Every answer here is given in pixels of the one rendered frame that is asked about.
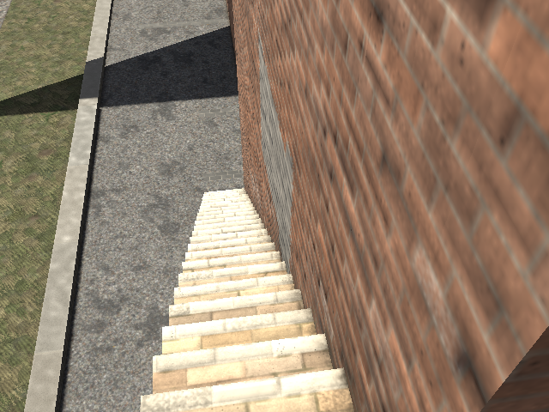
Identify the stairs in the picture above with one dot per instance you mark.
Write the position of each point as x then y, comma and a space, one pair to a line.
239, 338

